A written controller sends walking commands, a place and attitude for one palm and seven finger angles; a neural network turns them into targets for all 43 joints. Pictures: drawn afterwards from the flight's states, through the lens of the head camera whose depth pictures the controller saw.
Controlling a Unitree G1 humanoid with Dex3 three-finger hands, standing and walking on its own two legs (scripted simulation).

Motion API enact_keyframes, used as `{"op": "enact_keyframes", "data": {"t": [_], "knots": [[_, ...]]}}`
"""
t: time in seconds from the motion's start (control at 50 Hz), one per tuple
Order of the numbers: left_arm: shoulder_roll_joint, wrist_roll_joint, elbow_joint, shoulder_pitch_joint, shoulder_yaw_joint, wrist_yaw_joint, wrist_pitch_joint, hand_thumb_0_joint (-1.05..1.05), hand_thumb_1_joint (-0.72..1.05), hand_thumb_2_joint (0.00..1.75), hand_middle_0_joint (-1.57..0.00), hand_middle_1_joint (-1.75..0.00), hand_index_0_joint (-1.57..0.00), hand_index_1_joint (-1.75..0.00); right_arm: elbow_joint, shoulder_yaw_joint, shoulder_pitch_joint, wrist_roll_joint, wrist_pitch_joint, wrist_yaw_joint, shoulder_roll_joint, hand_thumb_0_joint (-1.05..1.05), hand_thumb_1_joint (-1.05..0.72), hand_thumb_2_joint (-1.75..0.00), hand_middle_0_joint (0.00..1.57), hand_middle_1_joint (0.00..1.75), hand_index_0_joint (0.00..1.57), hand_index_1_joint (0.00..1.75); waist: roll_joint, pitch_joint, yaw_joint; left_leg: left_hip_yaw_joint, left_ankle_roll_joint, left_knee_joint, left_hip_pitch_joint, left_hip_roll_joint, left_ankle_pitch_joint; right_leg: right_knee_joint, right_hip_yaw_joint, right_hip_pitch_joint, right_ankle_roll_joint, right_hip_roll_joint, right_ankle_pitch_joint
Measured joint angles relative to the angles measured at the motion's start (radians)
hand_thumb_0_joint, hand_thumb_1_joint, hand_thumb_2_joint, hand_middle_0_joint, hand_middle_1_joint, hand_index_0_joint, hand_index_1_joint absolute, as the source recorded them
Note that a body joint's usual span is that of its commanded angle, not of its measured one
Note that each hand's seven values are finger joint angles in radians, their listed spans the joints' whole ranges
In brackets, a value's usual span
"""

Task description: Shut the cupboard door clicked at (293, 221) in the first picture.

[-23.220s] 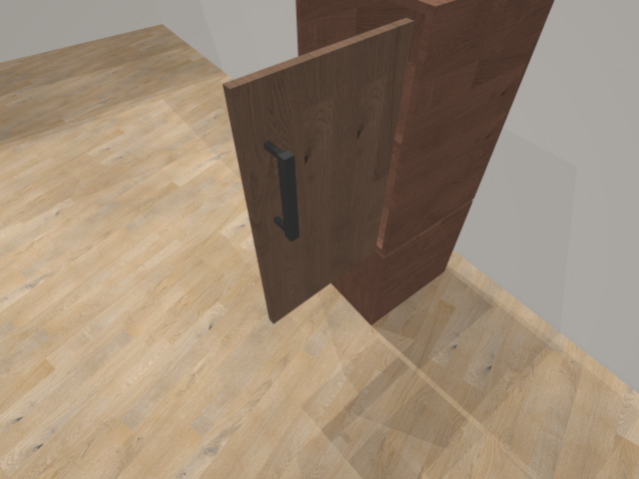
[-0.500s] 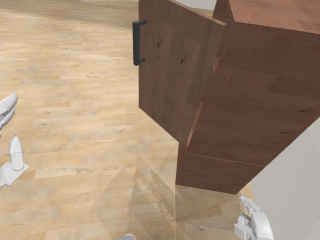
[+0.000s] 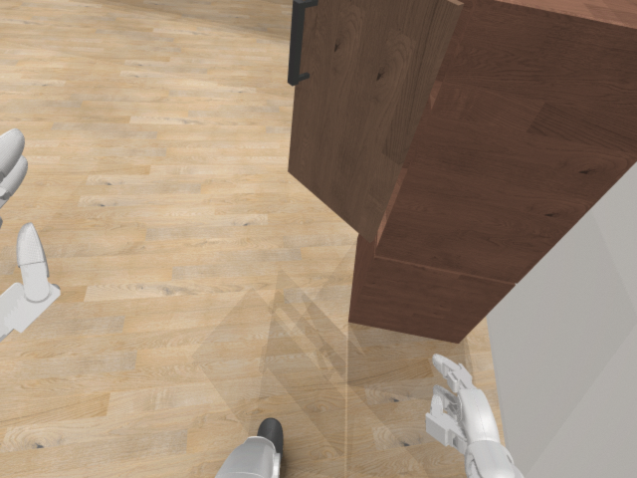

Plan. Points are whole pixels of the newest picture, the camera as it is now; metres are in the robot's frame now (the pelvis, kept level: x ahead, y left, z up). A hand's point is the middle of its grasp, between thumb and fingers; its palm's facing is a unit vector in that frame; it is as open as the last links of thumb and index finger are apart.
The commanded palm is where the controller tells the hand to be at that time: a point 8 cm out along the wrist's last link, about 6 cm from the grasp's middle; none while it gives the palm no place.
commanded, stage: stop stepping back and stand still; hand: left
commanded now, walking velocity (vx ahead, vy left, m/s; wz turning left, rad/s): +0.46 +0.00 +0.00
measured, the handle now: (302, 43) +0.93 +0.14 +0.09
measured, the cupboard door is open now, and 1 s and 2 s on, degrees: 51 51 51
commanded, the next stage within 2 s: let the arm hang, fingers relaxed in 1.52 s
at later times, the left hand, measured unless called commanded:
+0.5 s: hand out of the picture +0.11 +0.30 +0.21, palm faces +0.47 -0.80 -0.38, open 7.4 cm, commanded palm +0.06 +0.33 +0.20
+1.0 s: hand out of the picture +0.11 +0.32 +0.20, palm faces +0.52 -0.75 -0.41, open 7.4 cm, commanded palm +0.05 +0.35 +0.20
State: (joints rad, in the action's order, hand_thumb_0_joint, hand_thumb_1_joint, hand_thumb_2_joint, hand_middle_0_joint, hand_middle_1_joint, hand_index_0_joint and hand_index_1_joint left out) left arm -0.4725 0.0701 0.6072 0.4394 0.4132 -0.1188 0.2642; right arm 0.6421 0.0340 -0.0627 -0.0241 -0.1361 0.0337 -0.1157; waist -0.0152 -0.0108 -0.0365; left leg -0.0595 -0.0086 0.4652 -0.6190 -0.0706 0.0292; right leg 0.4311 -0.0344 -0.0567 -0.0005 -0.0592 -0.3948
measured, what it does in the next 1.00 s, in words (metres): walks backwards: left foot, then right foot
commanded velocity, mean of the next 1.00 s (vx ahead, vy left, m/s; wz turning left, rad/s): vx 0.18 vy -0.04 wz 0.00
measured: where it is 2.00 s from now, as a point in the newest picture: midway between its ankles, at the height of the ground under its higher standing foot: outside the picture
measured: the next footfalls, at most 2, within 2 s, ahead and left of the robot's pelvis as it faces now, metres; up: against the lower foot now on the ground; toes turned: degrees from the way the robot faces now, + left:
left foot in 0.08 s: +0.17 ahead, +0.08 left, +0.00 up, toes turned +0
right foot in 0.26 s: -0.03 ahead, -0.05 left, +0.01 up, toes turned -6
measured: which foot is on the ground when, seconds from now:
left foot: up 0.00-0.06, down 0.08-0.26, up 0.28-0.52, down 0.54-0.76, up 0.78-1.00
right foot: down 0.00-0.10, up 0.12-0.24, down 0.26-1.00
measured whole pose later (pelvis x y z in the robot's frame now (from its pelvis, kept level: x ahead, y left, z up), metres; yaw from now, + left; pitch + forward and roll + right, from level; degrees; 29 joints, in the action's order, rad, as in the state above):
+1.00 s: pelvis -0.09 +0.05 +0.02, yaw +1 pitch +0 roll +1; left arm -0.38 0.02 0.45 0.47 0.42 -0.18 0.22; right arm 0.68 0.00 -0.23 -0.02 -0.09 0.08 -0.22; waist -0.02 0.02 -0.02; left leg -0.06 0.01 0.73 -0.38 -0.04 0.32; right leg 0.56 -0.12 -0.28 -0.05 0.02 -0.28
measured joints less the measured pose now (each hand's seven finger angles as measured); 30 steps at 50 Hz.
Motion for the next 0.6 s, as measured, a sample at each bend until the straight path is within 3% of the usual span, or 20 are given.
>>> {"op": "enact_keyframes", "data": {"t": [0.02, 0.06, 0.1, 0.14, 0.16, 0.2, 0.24, 0.26, 0.28, 0.34, 0.38, 0.44, 0.48, 0.52, 0.54, 0.56, 0.6], "knots": [[-0.015, -0.001, 0.011, 0.015, -0.001, 0.004, -0.009, 0.01, 0.89, 0.90, -0.21, -0.30, -0.21, -0.30, 0.009, 0.002, -0.025, 0.002, 0.007, 0.003, -0.001, 0.00, -0.90, -0.90, 0.21, 0.30, 0.21, 0.30, -0.007, 0.008, 0.002, 0.019, -0.016, 0.100, -0.001, 0.013, 0.094, 0.028, 0.007, 0.003, 0.010, 0.007, -0.016], [-0.040, -0.005, 0.043, 0.064, 0.022, 0.008, -0.024, 0.01, 0.88, 0.90, -0.21, -0.31, -0.22, -0.30, 0.017, 0.008, -0.100, 0.012, 0.025, 0.011, -0.006, 0.01, -0.90, -0.90, 0.21, 0.30, 0.21, 0.30, -0.036, 0.062, 0.002, 0.038, -0.023, 0.225, 0.055, 0.035, 0.167, 0.079, 0.035, 0.001, 0.008, 0.029, -0.059], [-0.044, -0.001, 0.050, 0.080, 0.053, 0.004, -0.036, 0.01, 0.88, 0.90, -0.22, -0.31, -0.22, -0.30, 0.011, 0.004, -0.164, 0.018, 0.035, 0.027, -0.030, 0.01, -0.90, -0.90, 0.21, 0.30, 0.21, 0.30, -0.039, 0.112, 0.033, 0.042, 0.017, 0.211, 0.096, 0.055, 0.126, 0.143, 0.032, -0.018, 0.006, 0.050, -0.105], [-0.025, -0.002, -0.013, 0.018, 0.064, -0.006, -0.048, 0.01, 0.88, 0.90, -0.22, -0.31, -0.22, -0.30, 0.017, -0.009, -0.185, 0.025, 0.037, 0.045, -0.057, 0.01, -0.90, -0.90, 0.21, 0.30, 0.21, 0.30, -0.030, 0.104, 0.059, 0.039, 0.062, 0.205, 0.098, 0.076, 0.099, 0.213, 0.038, -0.054, 0.000, 0.055, -0.129], [-0.013, -0.002, -0.061, -0.018, 0.068, -0.013, -0.057, 0.01, 0.88, 0.90, -0.22, -0.31, -0.22, -0.30, 0.020, -0.014, -0.187, 0.026, 0.039, 0.051, -0.068, 0.01, -0.90, -0.90, 0.21, 0.30, 0.21, 0.30, -0.021, 0.094, 0.067, 0.038, 0.065, 0.181, 0.104, 0.081, 0.084, 0.246, 0.041, -0.084, -0.005, 0.046, -0.146], [0.002, 0.004, -0.154, -0.065, 0.076, -0.024, -0.089, 0.01, 0.88, 0.90, -0.21, -0.31, -0.22, -0.30, 0.022, -0.022, -0.190, 0.027, 0.044, 0.056, -0.078, 0.01, -0.90, -0.90, 0.20, 0.30, 0.20, 0.30, -0.003, 0.068, 0.085, 0.040, 0.036, 0.107, 0.123, 0.084, 0.060, 0.296, 0.026, -0.142, -0.021, 0.015, -0.173], [0.005, 0.012, -0.206, -0.057, 0.072, -0.025, -0.125, 0.01, 0.89, 0.90, -0.21, -0.30, -0.21, -0.30, 0.009, -0.029, -0.201, 0.025, 0.049, 0.049, -0.079, 0.01, -0.90, -0.90, 0.20, 0.30, 0.20, 0.30, 0.008, 0.045, 0.106, 0.039, -0.014, 0.032, 0.140, 0.088, 0.084, 0.252, -0.018, -0.158, -0.042, -0.016, -0.193], [0.000, 0.010, -0.201, -0.028, 0.066, -0.024, -0.136, 0.01, 0.89, 0.90, -0.21, -0.30, -0.21, -0.30, -0.005, -0.031, -0.212, 0.028, 0.051, 0.043, -0.080, 0.01, -0.90, -0.90, 0.20, 0.30, 0.20, 0.30, 0.004, 0.038, 0.115, 0.028, -0.033, 0.047, 0.124, 0.094, 0.174, 0.195, -0.024, -0.155, -0.064, -0.023, -0.191], [0.001, 0.005, -0.177, 0.012, 0.053, -0.020, -0.142, 0.01, 0.89, 0.90, -0.21, -0.30, -0.21, -0.30, -0.010, -0.035, -0.221, 0.033, 0.055, 0.035, -0.083, 0.01, -0.90, -0.90, 0.20, 0.30, 0.20, 0.30, -0.003, 0.033, 0.119, 0.027, -0.041, 0.164, 0.075, 0.105, 0.267, 0.179, -0.020, -0.168, -0.082, -0.015, -0.131], [0.025, -0.008, -0.052, 0.173, 0.023, -0.001, -0.129, 0.01, 0.89, 0.90, -0.21, -0.30, -0.21, -0.30, 0.030, -0.040, -0.252, 0.030, 0.076, 0.015, -0.087, 0.01, -0.90, -0.90, 0.20, 0.30, 0.20, 0.30, -0.068, 0.069, 0.070, 0.025, -0.035, 0.653, -0.052, 0.127, 0.304, 0.148, 0.009, -0.213, -0.091, 0.044, 0.049], [0.030, -0.026, -0.009, 0.239, 0.017, -0.002, -0.092, 0.01, 0.89, 0.90, -0.21, -0.30, -0.22, -0.30, 0.048, -0.037, -0.277, 0.020, 0.084, 0.018, -0.086, 0.01, -0.90, -0.90, 0.20, 0.30, 0.20, 0.30, -0.095, 0.108, 0.036, 0.018, -0.020, 0.735, -0.038, 0.084, 0.288, 0.105, 0.001, -0.225, -0.078, 0.076, 0.062], [0.025, -0.048, -0.051, 0.187, 0.016, -0.018, -0.052, 0.01, 0.88, 0.90, -0.22, -0.31, -0.22, -0.30, 0.060, -0.043, -0.295, 0.010, 0.058, 0.036, -0.095, 0.01, -0.90, -0.90, 0.20, 0.30, 0.20, 0.30, -0.090, 0.146, 0.010, 0.017, 0.002, 0.585, 0.062, 0.009, 0.309, 0.065, -0.044, -0.249, -0.069, 0.104, 0.032], [0.026, -0.055, -0.111, 0.080, 0.014, -0.041, -0.051, 0.01, 0.88, 0.90, -0.22, -0.31, -0.22, -0.30, 0.063, -0.053, -0.284, 0.004, 0.035, 0.050, -0.107, 0.01, -0.90, -0.90, 0.20, 0.30, 0.20, 0.30, -0.076, 0.143, 0.014, 0.003, 0.017, 0.413, 0.166, -0.014, 0.331, 0.078, -0.069, -0.268, -0.060, 0.123, 0.043], [0.035, -0.051, -0.158, -0.020, 0.011, -0.066, -0.060, 0.01, 0.88, 0.90, -0.22, -0.31, -0.22, -0.30, 0.049, -0.060, -0.263, 0.003, 0.015, 0.067, -0.128, 0.01, -0.90, -0.90, 0.20, 0.30, 0.20, 0.30, -0.047, 0.126, 0.037, -0.007, 0.029, 0.215, 0.293, -0.018, 0.352, 0.144, -0.086, -0.296, -0.046, 0.136, 0.041], [0.041, -0.045, -0.165, -0.051, 0.012, -0.076, -0.066, 0.01, 0.88, 0.90, -0.21, -0.31, -0.22, -0.30, 0.027, -0.064, -0.252, 0.004, 0.007, 0.072, -0.146, 0.01, -0.90, -0.90, 0.20, 0.30, 0.20, 0.30, -0.014, 0.119, 0.055, 0.018, 0.046, 0.119, 0.344, -0.021, 0.376, 0.210, -0.090, -0.327, -0.039, 0.127, 0.006], [0.037, -0.041, -0.177, -0.071, 0.021, -0.083, -0.069, 0.01, 0.88, 0.90, -0.21, -0.31, -0.22, -0.30, 0.024, -0.069, -0.226, 0.007, 0.005, 0.074, -0.138, 0.01, -0.90, -0.90, 0.20, 0.30, 0.20, 0.30, -0.017, 0.104, 0.078, 0.027, 0.033, 0.128, 0.333, -0.007, 0.349, 0.293, -0.065, -0.362, -0.029, 0.129, -0.039], [0.029, -0.040, -0.198, -0.054, 0.044, -0.076, -0.066, 0.01, 0.89, 0.90, -0.21, -0.30, -0.21, -0.30, 0.020, -0.063, -0.188, 0.017, 0.014, 0.063, -0.095, 0.01, -0.90, -0.90, 0.20, 0.30, 0.20, 0.30, -0.044, 0.078, 0.100, 0.010, -0.001, 0.162, 0.340, 0.015, 0.323, 0.460, -0.008, -0.418, -0.016, 0.112, -0.045]]}}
